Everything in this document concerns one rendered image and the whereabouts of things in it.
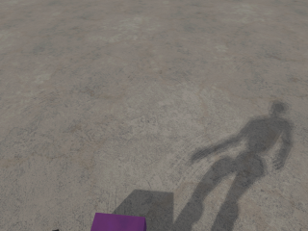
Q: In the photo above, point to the carton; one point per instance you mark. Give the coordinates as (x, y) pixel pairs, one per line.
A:
(114, 222)

